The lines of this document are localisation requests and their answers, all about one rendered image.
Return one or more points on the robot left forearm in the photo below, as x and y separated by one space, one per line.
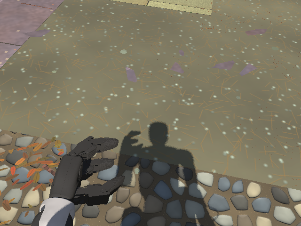
55 212

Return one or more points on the left robot hand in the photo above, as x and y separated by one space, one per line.
77 166

